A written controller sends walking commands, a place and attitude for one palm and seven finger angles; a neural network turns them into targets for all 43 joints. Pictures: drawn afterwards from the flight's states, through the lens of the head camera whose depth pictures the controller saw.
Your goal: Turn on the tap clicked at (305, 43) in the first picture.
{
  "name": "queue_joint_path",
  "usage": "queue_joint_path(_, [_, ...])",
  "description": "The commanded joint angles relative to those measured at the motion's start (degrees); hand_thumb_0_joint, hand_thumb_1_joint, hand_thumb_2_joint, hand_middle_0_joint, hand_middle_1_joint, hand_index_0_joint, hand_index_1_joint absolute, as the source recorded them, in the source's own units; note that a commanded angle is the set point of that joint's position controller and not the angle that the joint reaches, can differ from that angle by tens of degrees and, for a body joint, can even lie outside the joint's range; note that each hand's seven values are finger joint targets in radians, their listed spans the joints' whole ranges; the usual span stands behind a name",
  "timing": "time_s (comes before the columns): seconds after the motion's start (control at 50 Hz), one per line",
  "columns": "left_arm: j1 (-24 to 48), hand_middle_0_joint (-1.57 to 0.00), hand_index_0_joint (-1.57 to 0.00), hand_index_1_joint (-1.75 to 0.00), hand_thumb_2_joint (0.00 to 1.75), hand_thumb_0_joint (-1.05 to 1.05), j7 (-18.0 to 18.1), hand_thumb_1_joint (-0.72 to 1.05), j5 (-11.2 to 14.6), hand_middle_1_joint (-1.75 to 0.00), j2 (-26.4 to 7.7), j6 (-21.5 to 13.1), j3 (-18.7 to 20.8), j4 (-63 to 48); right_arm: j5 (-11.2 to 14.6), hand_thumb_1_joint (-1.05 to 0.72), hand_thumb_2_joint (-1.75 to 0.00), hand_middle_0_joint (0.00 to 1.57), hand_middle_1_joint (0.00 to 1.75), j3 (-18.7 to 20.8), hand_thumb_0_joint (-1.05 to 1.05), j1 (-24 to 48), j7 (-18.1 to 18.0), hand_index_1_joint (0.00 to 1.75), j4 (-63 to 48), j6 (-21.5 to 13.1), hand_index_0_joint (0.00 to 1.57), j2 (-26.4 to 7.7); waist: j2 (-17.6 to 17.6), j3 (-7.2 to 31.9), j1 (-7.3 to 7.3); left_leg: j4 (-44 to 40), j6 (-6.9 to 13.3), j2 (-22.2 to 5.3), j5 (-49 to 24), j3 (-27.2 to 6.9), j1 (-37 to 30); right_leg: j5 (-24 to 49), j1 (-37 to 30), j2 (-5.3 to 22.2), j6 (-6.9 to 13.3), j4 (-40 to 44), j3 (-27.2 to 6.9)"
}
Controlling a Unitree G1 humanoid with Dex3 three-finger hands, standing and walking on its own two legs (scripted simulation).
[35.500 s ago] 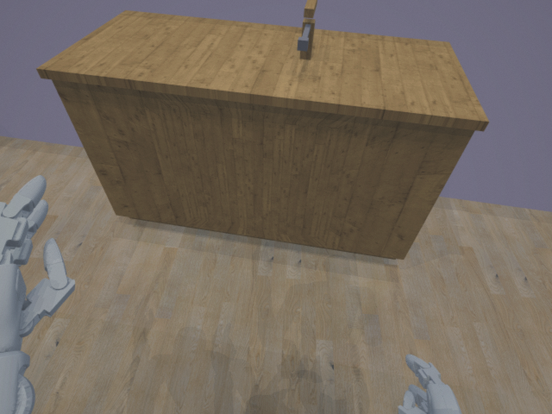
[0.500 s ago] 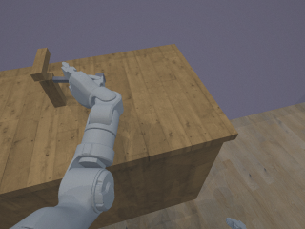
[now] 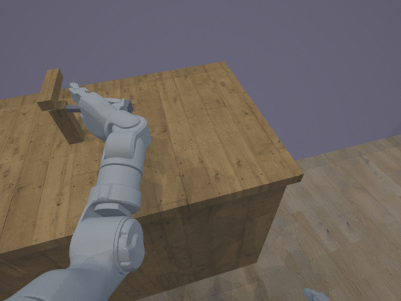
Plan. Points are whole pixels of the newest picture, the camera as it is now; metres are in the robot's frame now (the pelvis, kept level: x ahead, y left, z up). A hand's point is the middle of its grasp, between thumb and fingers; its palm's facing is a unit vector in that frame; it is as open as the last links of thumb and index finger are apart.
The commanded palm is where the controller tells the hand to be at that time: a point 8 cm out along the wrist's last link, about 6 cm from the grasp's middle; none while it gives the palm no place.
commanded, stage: lift the hand up off the lever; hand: left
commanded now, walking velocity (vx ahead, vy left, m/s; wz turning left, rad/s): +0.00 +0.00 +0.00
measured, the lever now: (125, 108) +0.52 +0.19 +0.13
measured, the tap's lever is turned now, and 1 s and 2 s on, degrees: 73 73 73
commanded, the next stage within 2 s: draw the hand back beside the body in 0.84 s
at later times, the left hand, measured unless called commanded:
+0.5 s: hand (116, 97) +0.45 +0.17 +0.20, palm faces +0.75 -0.66 -0.07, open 7.8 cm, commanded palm +0.39 +0.18 +0.20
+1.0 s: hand (123, 95) +0.45 +0.15 +0.21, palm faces +0.67 -0.74 -0.07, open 7.8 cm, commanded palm +0.38 +0.18 +0.20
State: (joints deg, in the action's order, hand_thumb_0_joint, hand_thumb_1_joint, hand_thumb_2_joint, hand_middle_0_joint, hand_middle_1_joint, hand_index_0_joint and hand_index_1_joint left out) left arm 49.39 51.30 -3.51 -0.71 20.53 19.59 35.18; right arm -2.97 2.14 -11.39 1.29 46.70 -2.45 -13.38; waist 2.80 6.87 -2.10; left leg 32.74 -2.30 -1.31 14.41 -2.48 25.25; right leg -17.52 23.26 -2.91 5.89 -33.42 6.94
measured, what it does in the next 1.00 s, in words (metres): stands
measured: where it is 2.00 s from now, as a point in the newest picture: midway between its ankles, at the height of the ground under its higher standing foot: outside the picture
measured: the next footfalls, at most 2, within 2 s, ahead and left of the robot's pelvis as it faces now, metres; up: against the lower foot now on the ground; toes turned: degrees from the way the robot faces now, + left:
none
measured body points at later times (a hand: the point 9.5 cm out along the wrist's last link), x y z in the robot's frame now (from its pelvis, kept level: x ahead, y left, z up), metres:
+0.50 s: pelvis +0.00 +0.01 +0.00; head +0.00 -0.02 +0.45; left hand +0.40 +0.20 +0.21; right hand +0.14 -0.23 -0.12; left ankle +0.02 +0.15 -0.73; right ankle +0.00 -0.05 -0.73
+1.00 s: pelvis +0.00 +0.01 +0.01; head +0.00 -0.01 +0.46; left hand +0.41 +0.19 +0.22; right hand +0.15 -0.22 -0.11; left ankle +0.02 +0.15 -0.73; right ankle +0.00 -0.04 -0.73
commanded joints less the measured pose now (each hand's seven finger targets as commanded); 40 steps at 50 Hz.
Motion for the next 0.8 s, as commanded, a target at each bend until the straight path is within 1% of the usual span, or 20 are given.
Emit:
queue_joint_path(0.0, [30.96, -0.15, -0.15, -0.15, 0.90, 0.00, -0.13, 0.90, -2.08, -0.15, -9.92, -2.79, -2.87, -12.96, 0.54, -0.90, -0.90, 0.20, 0.30, 1.43, 0.00, 5.08, -0.93, 0.30, -7.34, -2.99, 0.20, -5.71, -6.11, 17.40, -0.60, -0.66, 3.40, 2.81, -9.20, 2.48, -4.85, 17.68, -10.50, 4.72, -6.36, 6.76, -6.18])
queue_joint_path(0.06, [30.89, -0.15, -0.15, -0.15, 0.90, 0.00, 0.00, 0.90, -2.39, -0.15, -9.13, -2.67, -3.54, -13.82, 0.41, -0.90, -0.90, 0.20, 0.30, 1.48, 0.00, 5.13, -0.73, 0.30, -7.47, -3.17, 0.20, -5.45, -4.80, 18.53, -0.37, -0.50, 3.22, 2.76, -10.09, 2.78, -5.65, 18.69, -10.91, 4.64, -6.14, 6.31, -6.00])
queue_joint_path(0.08, [28.77, -0.15, -0.15, -0.15, 0.90, 0.00, -0.13, 0.90, -2.24, -0.15, -11.11, -2.70, -1.91, -14.13, 0.38, -0.90, -0.90, 0.20, 0.30, 1.80, 0.00, 4.97, -0.92, 0.30, -7.59, -2.99, 0.20, -5.75, -5.17, 19.67, 0.41, -0.66, 3.26, 2.79, -10.90, 2.60, -5.98, 19.55, -12.15, 4.49, -6.02, 6.06, -5.74])
queue_joint_path(0.14, [27.06, -0.15, -0.15, -0.15, 0.90, 0.00, -0.77, 0.90, -1.50, -0.15, -8.20, -2.04, -4.01, -15.22, 0.73, -0.90, -0.90, 0.20, 0.30, 1.44, 0.00, 5.93, -0.84, 0.30, -8.23, -2.91, 0.20, -5.52, -5.87, 18.57, 0.07, -0.72, 3.19, 2.75, -11.83, 2.97, -6.14, 22.97, -12.79, 4.89, -6.41, 6.22, -5.89])
queue_joint_path(0.16, [26.62, -0.15, -0.15, -0.15, 0.90, 0.00, -0.84, 0.90, -1.28, -0.15, -8.90, -1.41, -3.32, -13.20, 0.90, -0.90, -0.90, 0.20, 0.30, 1.36, 0.00, 5.73, -0.90, 0.30, -7.92, -2.85, 0.20, -5.60, -7.81, 17.14, -0.13, -1.12, 3.16, 2.69, -10.75, 2.83, -5.42, 21.22, -12.43, 4.92, -6.56, 6.79, -5.71])
queue_joint_path(0.2, [27.35, -0.15, -0.15, -0.15, 0.90, 0.00, -1.09, 0.90, -0.84, -0.15, -10.46, -1.13, -2.24, -13.06, 1.08, -0.90, -0.90, 0.20, 0.30, 1.22, 0.00, 6.02, -1.18, 0.30, -8.03, -2.78, 0.20, -5.91, -8.23, 16.45, 0.14, -1.88, 3.38, 2.65, -10.30, 2.63, -5.70, 19.41, -12.13, 4.78, -6.42, 7.34, -5.79])
queue_joint_path(0.26, [29.17, -0.15, -0.15, -0.15, 0.90, 0.00, -0.95, 0.90, -1.03, -0.15, -9.31, -0.98, -3.28, -14.31, 0.99, -0.90, -0.90, 0.20, 0.30, 1.15, 0.00, 6.93, -1.19, 0.30, -7.83, -3.07, 0.20, -5.46, -7.05, 16.02, -0.01, -1.76, 3.29, 2.69, -9.91, 2.96, -6.27, 18.57, -11.46, 4.74, -6.42, 7.78, -6.04])
queue_joint_path(0.28, [30.28, -0.15, -0.15, -0.15, 0.90, 0.00, -0.88, 0.90, -1.42, -0.15, -10.85, -1.22, -2.52, -15.27, 0.90, -0.90, -0.90, 0.20, 0.30, 1.27, 0.00, 6.69, -1.19, 0.30, -7.54, -3.00, 0.20, -5.62, -5.40, 16.88, 0.49, -2.06, 3.26, 2.70, -10.82, 2.63, -7.18, 17.84, -11.49, 4.31, -5.81, 7.27, -5.45])
queue_joint_path(0.32, [29.57, -0.15, -0.15, -0.15, 0.90, 0.00, -0.73, 0.90, -1.56, -0.15, -8.30, -1.33, -4.29, -16.50, 0.81, -0.90, -0.90, 0.20, 0.30, 1.34, 0.00, 6.89, -0.81, 0.30, -7.98, -3.34, 0.20, -5.11, -4.73, 18.13, 0.54, -1.75, 3.15, 2.64, -12.01, 2.85, -8.42, 18.40, -11.31, 4.02, -5.57, 6.73, -5.09])
queue_joint_path(0.36, [28.31, -0.15, -0.15, -0.15, 0.90, 0.00, -0.81, 0.90, -1.28, -0.15, -7.86, -0.90, -4.49, -16.04, 0.84, -0.90, -0.90, 0.20, 0.30, 1.32, 0.00, 7.03, -0.71, 0.30, -8.01, -3.29, 0.20, -5.17, -6.16, 17.80, 0.51, -1.75, 3.08, 2.56, -12.26, 2.94, -8.33, 19.71, -11.91, 4.19, -5.83, 6.86, -5.16])
queue_joint_path(0.38, [27.24, -0.15, -0.15, -0.15, 0.90, 0.00, -1.11, 0.90, -1.02, -0.15, -9.20, -0.63, -3.40, -15.07, 0.86, -0.90, -0.90, 0.20, 0.30, 1.45, 0.00, 6.94, -0.91, 0.30, -7.79, -3.06, 0.20, -5.51, -6.18, 17.56, 0.91, -2.22, 3.11, 2.66, -12.40, 2.64, -8.37, 18.92, -12.08, 3.93, -5.57, 6.93, -4.75])
queue_joint_path(0.4, [27.45, -0.15, -0.15, -0.15, 0.90, 0.00, -1.27, 0.90, -0.71, -0.15, -8.19, -0.27, -4.16, -14.44, 1.07, -0.90, -0.90, 0.20, 0.30, 1.11, 0.00, 7.14, -0.90, 0.30, -7.91, -3.01, 0.20, -5.38, -7.39, 16.50, 0.62, -2.43, 3.12, 2.55, -12.21, 2.64, -8.05, 18.79, -11.86, 4.03, -5.65, 7.10, -4.79])
queue_joint_path(0.46, [28.25, -0.15, -0.15, -0.15, 0.90, 0.00, -1.32, 0.90, -0.27, -0.15, -6.76, 0.13, -5.10, -16.18, 1.08, -0.90, -0.90, 0.20, 0.30, 1.13, 0.00, 7.77, -0.81, 0.30, -8.06, -3.09, 0.20, -5.08, -6.95, 16.98, 0.78, -2.63, 2.99, 2.55, -12.85, 2.89, -9.26, 18.96, -12.15, 3.85, -5.53, 7.35, -4.57])
queue_joint_path(0.48, [27.92, -0.15, -0.15, -0.15, 0.90, 0.00, -1.39, 0.90, -0.24, -0.15, -8.22, 0.11, -4.13, -16.26, 1.10, -0.90, -0.90, 0.20, 0.30, 1.25, 0.00, 7.66, -0.87, 0.30, -7.82, -2.92, 0.20, -5.32, -6.29, 17.36, 1.28, -3.02, 2.94, 2.57, -13.48, 2.50, -9.78, 18.78, -12.45, 3.69, -5.25, 7.23, -4.31])
queue_joint_path(0.54, [29.49, -0.15, -0.15, -0.15, 0.90, 0.00, -1.02, 0.90, -0.61, -0.15, -5.72, 0.27, -6.24, -17.51, 0.97, -0.90, -0.90, 0.20, 0.30, 1.16, 0.00, 8.19, -0.35, 0.30, -7.84, -3.16, 0.20, -4.91, -5.32, 17.12, 0.91, -2.68, 2.80, 2.34, -14.46, 2.64, -11.23, 18.58, -11.41, 3.42, -4.97, 7.16, -4.08])
queue_joint_path(0.58, [27.43, -0.15, -0.15, -0.15, 0.90, 0.00, -1.12, 0.90, -0.14, -0.15, -7.61, 0.40, -4.59, -17.55, 0.97, -0.90, -0.90, 0.20, 0.30, 1.38, 0.00, 8.21, -0.45, 0.30, -7.77, -2.84, 0.20, -5.13, -6.46, 17.67, 1.75, -3.26, 2.64, 2.33, -15.09, 2.30, -11.26, 18.94, -12.77, 3.28, -4.88, 7.20, -3.76])
queue_joint_path(0.64, [27.88, -0.15, -0.15, -0.15, 0.90, 0.00, -1.03, 0.90, -0.08, -0.15, -5.93, 1.10, -5.72, -17.40, 1.11, -0.90, -0.90, 0.20, 0.30, 1.05, 0.00, 9.14, -0.35, 0.30, -7.88, -2.61, 0.20, -4.78, -6.74, 16.23, 1.48, -3.28, 2.65, 2.31, -14.67, 2.90, -10.79, 19.35, -12.70, 3.59, -5.08, 7.68, -4.09])
queue_joint_path(0.68, [28.11, -0.15, -0.15, -0.15, 0.90, 0.00, -0.96, 0.90, -0.20, -0.15, -7.54, 1.47, -4.44, -15.73, 1.15, -0.90, -0.90, 0.20, 0.30, 1.02, 0.00, 8.95, -0.46, 0.30, -7.44, -2.29, 0.20, -5.02, -6.13, 15.31, 1.74, -3.97, 2.53, 2.35, -13.94, 2.37, -10.47, 17.28, -12.19, 3.37, -4.81, 7.94, -3.78])
queue_joint_path(0.74, [29.05, -0.15, -0.15, -0.15, 0.90, 0.00, -0.72, 0.90, -0.41, -0.15, -5.56, 1.21, -5.92, -16.27, 1.09, -0.90, -0.90, 0.20, 0.30, 0.89, 0.00, 9.32, -0.17, 0.30, -7.62, -2.42, 0.20, -4.69, -5.86, 15.41, 1.58, -3.76, 2.53, 2.19, -14.36, 2.74, -11.19, 17.36, -11.68, 3.33, -4.72, 7.92, -3.85])
queue_joint_path(0.78, [28.72, -0.15, -0.15, -0.15, 0.90, 0.00, -0.76, 0.90, -0.53, -0.15, -6.77, 0.86, -5.13, -16.59, 0.96, -0.90, -0.90, 0.20, 0.30, 1.20, 0.00, 9.17, -0.25, 0.30, -7.44, -2.30, 0.20, -4.91, -5.55, 16.16, 1.81, -3.77, 2.49, 2.16, -14.81, 2.36, -11.54, 17.51, -12.06, 3.24, -4.61, 7.73, -3.76])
